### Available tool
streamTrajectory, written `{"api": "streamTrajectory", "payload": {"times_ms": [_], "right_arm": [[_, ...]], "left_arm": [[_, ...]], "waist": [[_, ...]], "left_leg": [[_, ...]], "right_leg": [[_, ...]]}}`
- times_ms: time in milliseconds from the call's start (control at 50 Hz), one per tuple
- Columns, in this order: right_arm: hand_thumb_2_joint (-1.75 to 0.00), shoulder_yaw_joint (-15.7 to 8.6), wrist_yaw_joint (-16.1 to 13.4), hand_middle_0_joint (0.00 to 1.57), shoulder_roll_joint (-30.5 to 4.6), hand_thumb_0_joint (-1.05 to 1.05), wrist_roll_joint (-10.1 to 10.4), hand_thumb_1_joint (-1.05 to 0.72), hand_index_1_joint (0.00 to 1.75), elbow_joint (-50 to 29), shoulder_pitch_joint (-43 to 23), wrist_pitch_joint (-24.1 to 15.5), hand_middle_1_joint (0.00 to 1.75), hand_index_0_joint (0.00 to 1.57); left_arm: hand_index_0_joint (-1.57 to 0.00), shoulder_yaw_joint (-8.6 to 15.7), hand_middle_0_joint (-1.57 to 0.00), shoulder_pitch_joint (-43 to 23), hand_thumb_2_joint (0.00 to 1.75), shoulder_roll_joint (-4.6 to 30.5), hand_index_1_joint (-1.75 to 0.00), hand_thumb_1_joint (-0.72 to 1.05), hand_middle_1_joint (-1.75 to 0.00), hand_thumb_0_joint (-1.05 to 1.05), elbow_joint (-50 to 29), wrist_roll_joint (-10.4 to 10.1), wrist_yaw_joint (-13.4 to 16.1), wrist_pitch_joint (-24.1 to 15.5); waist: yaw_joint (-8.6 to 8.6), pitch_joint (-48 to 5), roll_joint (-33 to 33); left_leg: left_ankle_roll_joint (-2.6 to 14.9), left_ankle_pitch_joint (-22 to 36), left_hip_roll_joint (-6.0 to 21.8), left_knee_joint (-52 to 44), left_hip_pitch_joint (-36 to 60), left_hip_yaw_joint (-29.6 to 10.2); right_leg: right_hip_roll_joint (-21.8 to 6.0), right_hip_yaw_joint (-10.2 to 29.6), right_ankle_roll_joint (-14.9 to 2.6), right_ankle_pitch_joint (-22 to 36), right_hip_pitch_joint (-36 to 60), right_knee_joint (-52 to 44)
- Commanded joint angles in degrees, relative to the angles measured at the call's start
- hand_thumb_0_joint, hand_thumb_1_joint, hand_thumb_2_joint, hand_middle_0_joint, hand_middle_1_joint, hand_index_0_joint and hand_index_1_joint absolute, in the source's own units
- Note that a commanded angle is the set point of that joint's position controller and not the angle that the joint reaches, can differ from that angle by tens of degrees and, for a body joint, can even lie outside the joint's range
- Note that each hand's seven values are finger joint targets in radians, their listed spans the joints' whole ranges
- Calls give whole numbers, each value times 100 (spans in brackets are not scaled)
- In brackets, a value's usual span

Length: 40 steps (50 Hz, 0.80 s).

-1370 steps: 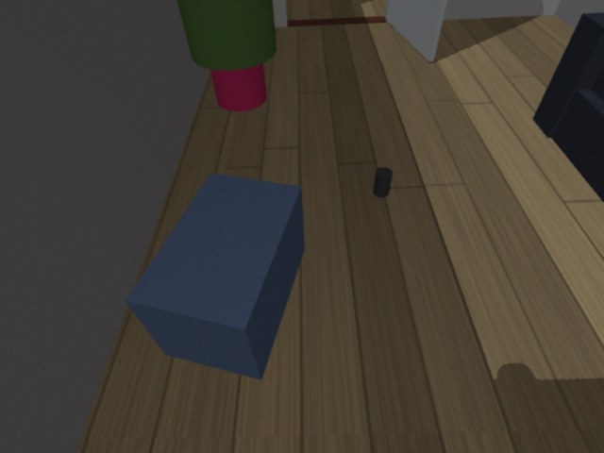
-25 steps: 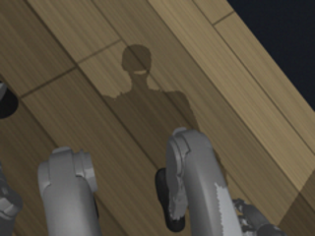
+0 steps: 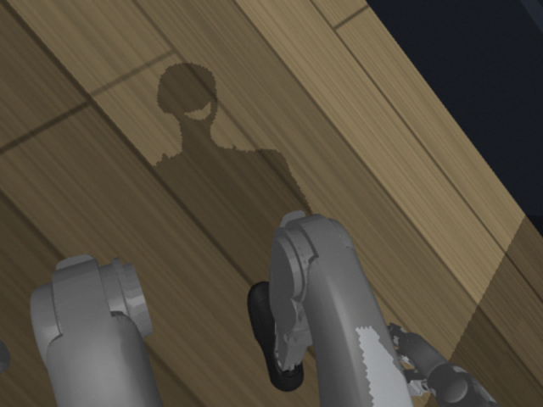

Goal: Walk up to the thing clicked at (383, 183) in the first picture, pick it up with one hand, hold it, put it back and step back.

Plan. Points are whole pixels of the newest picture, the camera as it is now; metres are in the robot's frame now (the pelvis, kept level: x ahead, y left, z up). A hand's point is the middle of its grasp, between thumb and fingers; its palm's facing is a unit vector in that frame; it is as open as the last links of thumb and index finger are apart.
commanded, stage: lower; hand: left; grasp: from the side
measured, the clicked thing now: out of the picture +0.45 +0.35 -0.17
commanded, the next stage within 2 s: loosen in 0.92 s
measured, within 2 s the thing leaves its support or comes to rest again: neither
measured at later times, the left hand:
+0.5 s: hand out of the picture +0.46 +0.35 -0.17, palm faces +0.54 -0.84 -0.05, open 6.7 cm
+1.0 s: hand out of the picture +0.46 +0.35 -0.18, palm faces +0.54 -0.84 -0.04, open 6.5 cm
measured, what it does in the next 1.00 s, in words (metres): stands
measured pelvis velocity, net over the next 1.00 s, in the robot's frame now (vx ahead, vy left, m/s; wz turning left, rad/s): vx -0.01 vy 0.01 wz -0.08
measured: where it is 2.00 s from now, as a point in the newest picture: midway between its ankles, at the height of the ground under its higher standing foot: (212, 382)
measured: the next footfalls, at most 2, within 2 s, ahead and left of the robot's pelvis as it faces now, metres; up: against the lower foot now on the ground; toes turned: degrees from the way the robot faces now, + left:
none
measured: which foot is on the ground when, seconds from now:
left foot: down 0.00-1.00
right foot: down 0.00-1.00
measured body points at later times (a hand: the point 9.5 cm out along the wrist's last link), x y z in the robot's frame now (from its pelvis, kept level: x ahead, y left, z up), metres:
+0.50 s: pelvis +0.00 +0.01 -0.01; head +0.25 +0.16 +0.32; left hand +0.43 +0.39 -0.16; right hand +0.12 -0.27 -0.06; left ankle +0.07 +0.13 -0.26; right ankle +0.12 -0.13 -0.26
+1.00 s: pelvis -0.01 +0.01 -0.01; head +0.24 +0.18 +0.32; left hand +0.42 +0.39 -0.17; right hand +0.13 -0.25 -0.05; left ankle +0.07 +0.13 -0.26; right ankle +0.12 -0.13 -0.26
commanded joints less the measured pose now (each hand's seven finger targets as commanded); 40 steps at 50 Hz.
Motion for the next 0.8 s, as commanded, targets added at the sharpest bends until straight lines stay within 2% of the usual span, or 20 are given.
{"api": "streamTrajectory", "payload": {"times_ms": [0,40,60,100,120,140,220,240,280,340,400,460,480,500,520,600,660,720,760,780], "right_arm": [[-90,-380,-96,20,-1853,0,-115,-90,30,-133,574,51,30,20],[-90,-283,-100,20,-1852,0,-164,-90,30,-144,503,62,30,20],[-90,-261,-105,20,-1882,0,-184,-90,30,-154,483,60,30,20],[-90,-161,-99,20,-1894,0,-241,-90,30,-179,367,60,30,20],[-90,-140,-108,20,-1938,0,-265,-90,30,-181,394,67,30,20],[-90,-118,-108,20,-1951,0,-287,-90,30,-192,306,60,30,20],[-90,20,-112,20,-1999,0,-362,-91,30,-231,222,78,30,20],[-90,31,-119,20,-2050,0,-372,-91,30,-231,189,90,30,20],[-90,103,-117,20,-2066,0,-411,-90,30,-251,150,101,30,20],[-90,178,-118,20,-2089,0,-432,-91,30,-311,42,119,30,20],[-90,245,-120,20,-2136,0,-460,-90,30,-368,-55,129,30,20],[-90,315,-136,20,-2142,0,-487,-90,30,-385,-83,142,30,20],[-90,328,-138,20,-2145,0,-498,-90,30,-413,-163,142,30,20],[-90,340,-136,20,-2175,0,-504,-90,30,-422,-140,144,30,20],[-90,369,-140,20,-2164,0,-518,-89,30,-426,-167,155,30,20],[-90,419,-164,20,-2180,0,-549,-89,30,-455,-261,178,30,20],[-90,452,-171,20,-2217,0,-563,-89,30,-480,-309,211,30,20],[-90,488,-178,20,-2233,0,-562,-89,30,-520,-339,225,30,20],[-90,519,-182,20,-2185,0,-564,-89,30,-576,-429,211,30,20],[-90,521,-184,20,-2192,0,-573,-89,30,-582,-405,230,30,20]], "left_arm": [[-130,122,-126,-1531,123,1915,-141,21,-143,0,-978,-48,131,-710],[-128,93,-124,-1528,124,1984,-140,25,-142,0,-876,-30,142,-813],[-128,196,-125,-1428,125,2112,-141,25,-143,0,-818,-24,171,-848],[-128,178,-124,-1575,125,2271,-141,19,-143,0,-824,-7,208,-947],[-128,250,-124,-1580,124,2345,-141,19,-143,0,-770,-11,233,-974],[-127,171,-124,-1571,124,2271,-141,19,-143,0,-749,-8,237,-1010],[-127,205,-123,-1442,124,2464,-140,19,-142,0,-550,25,290,-1111],[-127,122,-124,-1553,123,2446,-140,19,-142,0,-578,37,293,-1145],[-127,101,-123,-1440,124,2434,-141,19,-143,0,-409,34,315,-1165],[-127,116,-124,-1389,124,2465,-141,19,-143,0,-278,-6,361,-1201],[-128,74,-125,-1418,126,2516,-142,20,-144,0,-174,-17,401,-1259],[-128,120,-125,-1381,127,2658,-143,21,-145,0,-116,-8,454,-1308],[-129,67,-125,-1334,128,2630,-143,22,-145,0,-39,22,465,-1310],[-130,138,-126,-1379,127,2784,-143,20,-145,0,-133,21,491,-1342],[-130,99,-126,-1337,129,2671,-145,23,-147,0,-66,-5,492,-1361],[-130,142,-126,-1263,130,2858,-145,21,-147,0,-66,40,526,-1387],[-131,38,-127,-1198,132,2725,-146,23,-148,0,133,50,559,-1384],[-133,13,-129,-1265,131,2723,-146,23,-148,0,199,-7,581,-1395],[-133,-14,-129,-1193,131,2709,-147,24,-149,0,271,-3,592,-1404],[-133,-3,-129,-1194,132,2738,-147,23,-149,0,270,4,608,-1402]], "waist": [[-294,-3658,2641],[-355,-3648,2605],[-323,-3627,2607],[-375,-3589,2742],[-401,-3547,2759],[-411,-3472,2812],[-448,-3495,2935],[-528,-3359,3004],[-568,-3320,2973],[-567,-3179,2849],[-655,-3095,2830],[-637,-3097,2739],[-642,-2979,2762],[-640,-3035,2803],[-675,-3021,2773],[-642,-2977,2887],[-728,-2855,2863],[-776,-2762,2700],[-711,-2700,2617],[-731,-2722,2620]], "left_leg": [[91,999,267,-1613,2696,499],[108,1068,272,-1517,2629,483],[99,1111,289,-1509,2672,488],[101,1047,305,-1473,2658,469],[92,1010,315,-1490,2683,447],[72,1002,334,-1504,2754,422],[52,1213,365,-1450,2914,356],[38,1178,376,-1481,2900,307],[36,1282,384,-1451,2938,266],[51,1188,397,-1417,2808,230],[54,1140,413,-1401,2800,177],[67,1111,422,-1351,2724,162],[57,1110,432,-1377,2751,143],[57,1074,433,-1372,2709,144],[56,1186,449,-1352,2791,113],[29,1249,481,-1366,2855,88],[1,1271,513,-1414,2916,4],[48,1093,496,-1368,2711,7],[71,1009,487,-1353,2633,40],[64,989,498,-1366,2652,25]], "right_leg": [[144,-711,-470,1229,1822,-1033],[158,-708,-450,1322,1930,-1022],[162,-716,-449,1343,1973,-1014],[183,-721,-445,1322,1999,-1014],[181,-757,-441,1291,2009,-1009],[178,-781,-448,1272,1919,-981],[208,-848,-428,1454,2028,-944],[202,-884,-434,1423,1945,-897],[212,-929,-416,1516,2021,-898],[232,-955,-399,1480,2051,-916],[245,-1012,-382,1463,2057,-906],[275,-1032,-362,1480,2179,-940],[276,-1051,-367,1458,2096,-930],[287,-1044,-375,1447,2163,-931],[290,-1067,-356,1539,2179,-915],[314,-1098,-366,1559,2189,-896],[322,-1174,-368,1559,2101,-863],[340,-1177,-346,1497,2153,-931],[348,-1158,-347,1439,2150,-970],[355,-1176,-348,1402,2157,-978]]}}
